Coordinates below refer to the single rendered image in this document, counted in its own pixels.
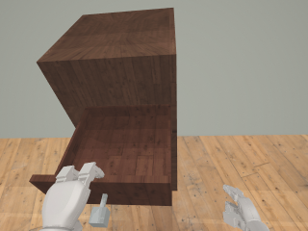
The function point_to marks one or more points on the drawer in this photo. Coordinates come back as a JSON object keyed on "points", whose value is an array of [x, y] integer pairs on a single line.
{"points": [[132, 146]]}

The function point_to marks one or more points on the cabinet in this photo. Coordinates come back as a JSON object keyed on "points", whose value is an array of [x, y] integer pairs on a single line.
{"points": [[117, 59]]}

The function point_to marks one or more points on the handle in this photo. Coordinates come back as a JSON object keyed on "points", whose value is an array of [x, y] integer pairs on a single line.
{"points": [[99, 216]]}

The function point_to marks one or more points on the right robot forearm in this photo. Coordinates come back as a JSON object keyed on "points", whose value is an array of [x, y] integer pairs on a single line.
{"points": [[255, 225]]}

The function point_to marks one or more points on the left robot hand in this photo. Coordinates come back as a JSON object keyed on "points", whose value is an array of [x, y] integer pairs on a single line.
{"points": [[65, 201]]}

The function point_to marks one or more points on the right robot hand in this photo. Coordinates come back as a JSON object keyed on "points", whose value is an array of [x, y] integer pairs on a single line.
{"points": [[238, 216]]}

